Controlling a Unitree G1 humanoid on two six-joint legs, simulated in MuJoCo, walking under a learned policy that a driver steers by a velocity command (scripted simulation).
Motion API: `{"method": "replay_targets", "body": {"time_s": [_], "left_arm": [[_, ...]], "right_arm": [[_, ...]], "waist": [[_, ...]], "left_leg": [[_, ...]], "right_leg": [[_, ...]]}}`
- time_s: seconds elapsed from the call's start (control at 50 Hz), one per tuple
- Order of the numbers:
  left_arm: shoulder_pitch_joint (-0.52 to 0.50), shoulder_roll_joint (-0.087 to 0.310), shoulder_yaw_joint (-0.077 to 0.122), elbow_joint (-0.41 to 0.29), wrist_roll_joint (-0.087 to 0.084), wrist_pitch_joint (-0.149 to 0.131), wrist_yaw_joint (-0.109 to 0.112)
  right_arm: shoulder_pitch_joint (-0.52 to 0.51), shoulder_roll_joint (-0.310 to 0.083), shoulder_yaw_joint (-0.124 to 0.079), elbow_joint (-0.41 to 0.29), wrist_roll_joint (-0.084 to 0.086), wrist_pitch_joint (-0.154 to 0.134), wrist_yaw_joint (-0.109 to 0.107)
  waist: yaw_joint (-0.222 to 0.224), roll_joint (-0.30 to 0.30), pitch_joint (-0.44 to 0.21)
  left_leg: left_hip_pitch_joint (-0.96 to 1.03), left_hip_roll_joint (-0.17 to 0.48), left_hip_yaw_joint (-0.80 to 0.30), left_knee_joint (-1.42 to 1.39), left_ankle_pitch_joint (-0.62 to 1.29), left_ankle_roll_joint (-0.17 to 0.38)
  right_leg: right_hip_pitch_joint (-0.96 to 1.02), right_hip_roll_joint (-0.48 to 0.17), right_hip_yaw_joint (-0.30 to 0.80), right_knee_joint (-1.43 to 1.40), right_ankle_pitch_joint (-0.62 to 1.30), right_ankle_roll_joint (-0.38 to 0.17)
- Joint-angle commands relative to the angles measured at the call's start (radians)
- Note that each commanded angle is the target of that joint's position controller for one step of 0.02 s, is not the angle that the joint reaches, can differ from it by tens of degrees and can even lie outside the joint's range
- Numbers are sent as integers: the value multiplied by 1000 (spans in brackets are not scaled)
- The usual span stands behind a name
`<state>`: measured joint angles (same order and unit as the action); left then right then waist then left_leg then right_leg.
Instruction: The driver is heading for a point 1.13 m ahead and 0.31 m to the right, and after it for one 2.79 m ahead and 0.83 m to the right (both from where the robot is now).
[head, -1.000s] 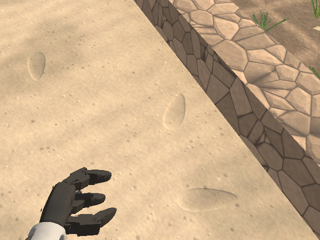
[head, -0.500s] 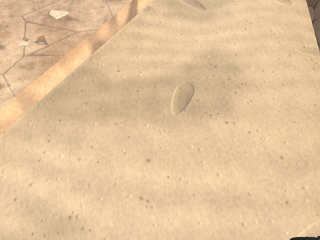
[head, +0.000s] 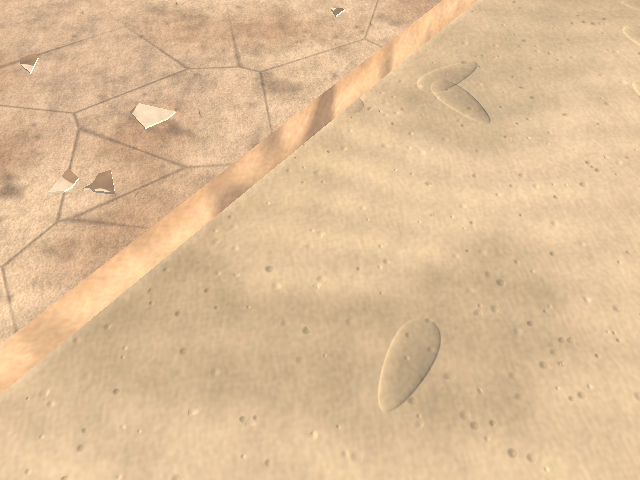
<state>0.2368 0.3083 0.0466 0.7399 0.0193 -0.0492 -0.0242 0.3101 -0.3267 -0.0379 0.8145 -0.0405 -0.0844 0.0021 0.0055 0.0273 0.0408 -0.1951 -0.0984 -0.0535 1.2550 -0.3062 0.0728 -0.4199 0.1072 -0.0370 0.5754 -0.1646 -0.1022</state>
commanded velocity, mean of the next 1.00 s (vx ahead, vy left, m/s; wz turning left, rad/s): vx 1.00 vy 0.00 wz -0.63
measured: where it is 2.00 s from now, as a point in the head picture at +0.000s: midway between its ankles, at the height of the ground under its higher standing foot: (523, 188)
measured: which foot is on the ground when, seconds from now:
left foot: up 0.00-0.32, down 0.34-0.78, up 0.80-1.00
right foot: down 0.00-0.36, up 0.38-0.76, down 0.78-1.00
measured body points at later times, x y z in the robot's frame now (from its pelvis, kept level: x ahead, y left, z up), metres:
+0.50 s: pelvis +0.46 -0.03 +0.01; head +0.48 -0.03 +0.46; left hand +0.66 +0.22 -0.09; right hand +0.48 -0.33 -0.08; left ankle +0.50 +0.10 -0.72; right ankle +0.33 -0.07 -0.61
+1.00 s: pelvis +0.85 -0.28 +0.01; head +0.86 -0.28 +0.46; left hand +1.05 -0.09 -0.11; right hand +0.78 -0.54 -0.10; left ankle +1.00 -0.18 -0.63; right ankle +0.78 -0.27 -0.72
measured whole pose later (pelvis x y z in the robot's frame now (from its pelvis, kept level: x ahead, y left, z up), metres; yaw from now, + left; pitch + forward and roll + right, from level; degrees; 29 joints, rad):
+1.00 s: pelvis +0.85 -0.28 +0.01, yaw -37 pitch -1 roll -2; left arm 0.37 0.28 0.04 0.84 0.03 -0.08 -0.01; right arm 0.26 -0.24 0.00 0.76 -0.01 -0.03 0.03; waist 0.00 0.02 0.03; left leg -0.67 0.12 -0.06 1.19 -0.20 0.03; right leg -0.08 0.13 -0.13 0.38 -0.30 -0.13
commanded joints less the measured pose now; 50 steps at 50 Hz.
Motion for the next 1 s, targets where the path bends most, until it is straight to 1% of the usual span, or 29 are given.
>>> {"method": "replay_targets", "body": {"time_s": [0.02,0.04,0.08,0.16,0.22,0.26,0.3,0.32,0.34,0.36,0.38,0.4,0.42,0.44,0.46,0.52,0.6,0.64,0.7,0.72,0.76,0.78,0.8,0.82,0.84,0.86,0.88,0.92,1.0], "left_arm": [[185,86,36,28,-6,-10,0],[184,90,32,44,-5,-15,7],[202,112,38,54,-14,-29,7],[195,136,55,39,-20,-36,4],[243,157,68,54,-38,-40,-3],[264,163,72,63,-36,-34,6],[260,189,78,66,-29,-30,16],[234,218,83,62,-26,-31,13],[191,204,81,46,-25,-41,8],[196,64,46,12,-37,-53,14],[263,33,20,-43,-60,-42,14],[170,99,27,-12,-30,-21,23],[81,107,30,-17,-10,-12,13],[33,93,30,-24,0,-3,0],[1,69,27,-42,13,9,-15],[-73,13,7,-106,14,48,-39],[-192,23,-13,-193,12,50,-68],[-261,28,-21,-207,12,49,-84],[-252,46,-20,-190,14,41,-81],[-179,66,-13,-167,18,37,-73],[195,140,29,-45,25,29,-43],[255,192,56,2,28,34,-16],[132,310,74,-50,44,42,1],[179,287,80,-86,19,50,10],[140,253,74,-59,21,39,23],[108,194,57,-36,23,22,29],[74,157,45,-24,28,0,31],[53,96,23,-2,17,-38,29],[85,65,17,45,2,-82,4]], "right_arm": [[-143,-74,10,-169,-28,-33,7],[-125,-56,21,-182,-41,-17,14],[-139,-47,34,-201,-47,7,20],[-365,-20,63,-292,-12,4,39],[-417,-16,65,-309,4,2,35],[-431,-32,59,-317,4,-2,26],[-334,-77,36,-291,3,-9,8],[-192,-109,18,-255,4,-15,-5],[2,-157,-7,-218,-5,-21,-25],[191,-235,-39,-196,-40,-20,-45],[128,-284,-55,-190,-33,-7,-35],[37,-167,-44,-205,-24,1,-30],[0,-88,-25,-197,-17,1,-26],[1,-62,-20,-174,-23,0,-22],[21,-54,-16,-143,-20,-6,-25],[57,-18,-10,-75,16,-32,-5],[-24,-48,-16,-58,18,-51,-3],[4,-74,-21,-35,18,-53,-4],[94,-148,-34,-16,18,-43,-13],[99,-183,-41,-17,15,-30,-20],[37,-219,-46,-41,7,-1,-27],[61,-174,-39,-32,-1,5,-18],[221,-26,-2,-102,18,4,-7],[106,-117,-9,-143,32,-9,-11],[23,-118,-8,-148,46,-13,-12],[20,-98,0,-127,44,-11,-8],[27,-75,6,-109,32,2,0],[102,-42,7,-58,19,49,20],[-78,-2,7,-94,37,67,39]], "waist": [[31,41,-35],[-10,-6,-15],[-28,-45,17],[23,-58,85],[70,-71,39],[81,-75,16],[35,-72,-69],[-44,-63,-162],[-143,-53,-262],[-182,123,-418],[-95,365,-522],[-102,178,-341],[-108,64,-203],[-95,5,-128],[-76,16,-77],[-26,65,-17],[33,61,46],[18,10,87],[32,35,41],[81,65,-5],[260,76,-176],[248,-27,-187],[44,-294,-303],[143,-151,-463],[120,-73,-275],[69,7,-117],[23,49,-58],[-49,29,-3],[-19,-37,102]], "left_leg": [[-494,130,-63,24,22,-28],[-470,140,-57,-31,5,-44],[-467,163,-33,-133,-29,-73],[-341,155,44,-505,249,-119],[-221,118,58,-634,428,-108],[-206,102,48,-711,392,-96],[-56,59,51,-761,261,-74],[117,62,50,-768,207,-58],[365,164,-36,-737,95,-30],[627,453,-355,-773,-278,24],[687,619,-830,-945,-449,115],[551,547,-728,-963,-511,108],[419,495,-533,-960,-334,89],[318,458,-403,-979,-139,76],[250,423,-298,-999,-23,62],[183,410,-109,-1044,212,34],[65,341,164,-1131,389,-11],[39,294,278,-1167,505,-32],[153,308,325,-1025,1124,-49],[179,332,317,-910,1268,-45],[71,358,288,-456,1287,-16],[-136,251,287,-82,605,-24],[-463,141,211,332,-236,-56],[-556,121,22,409,-129,-44],[-621,155,16,370,-47,-40],[-589,192,9,273,-6,-35],[-513,220,-20,190,3,-34],[-387,247,-53,74,17,-44],[-501,237,-8,-171,228,-27]], "right_leg": [[379,-281,606,-348,-211,-197],[313,-251,574,-360,-187,-194],[226,-216,526,-396,-140,-208],[44,-139,423,-486,1,-171],[111,-147,421,-449,252,-123],[228,-158,433,-373,367,-98],[302,-156,427,-190,615,-59],[284,-128,400,-3,673,-38],[139,-90,382,242,530,-24],[-74,-22,275,583,20,-20],[-284,2,174,795,-330,-7],[-383,-92,151,825,-216,-18],[-388,-124,130,781,-149,-11],[-369,-150,122,749,-133,-4],[-363,-171,121,732,-137,0],[-413,-219,106,708,-133,9],[-354,-219,49,506,96,10],[-237,-178,-56,319,187,-15],[-58,-65,-155,205,156,-70],[35,-32,-145,188,101,-88],[461,5,-60,115,28,-142],[657,-64,73,51,-44,-158],[875,-391,561,9,29,-229],[899,-440,770,-182,-149,-276],[742,-433,686,-267,-203,-248],[535,-412,570,-301,-162,-214],[379,-379,477,-322,-118,-183],[197,-336,315,-396,-78,-133],[196,-239,38,-501,166,-37]]}}
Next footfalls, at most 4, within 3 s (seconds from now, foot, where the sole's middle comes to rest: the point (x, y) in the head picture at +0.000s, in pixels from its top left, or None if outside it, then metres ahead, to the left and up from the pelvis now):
0.34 left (295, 447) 0.54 0.09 -0.76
0.78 right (466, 334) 0.81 -0.30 -0.76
1.22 left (498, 200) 1.24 -0.46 -0.76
1.64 right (556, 166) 1.38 -0.65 -0.76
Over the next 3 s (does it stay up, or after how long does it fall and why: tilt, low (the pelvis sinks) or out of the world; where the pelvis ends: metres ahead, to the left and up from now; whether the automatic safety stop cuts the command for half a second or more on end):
stays up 1.66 -0.78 -0.02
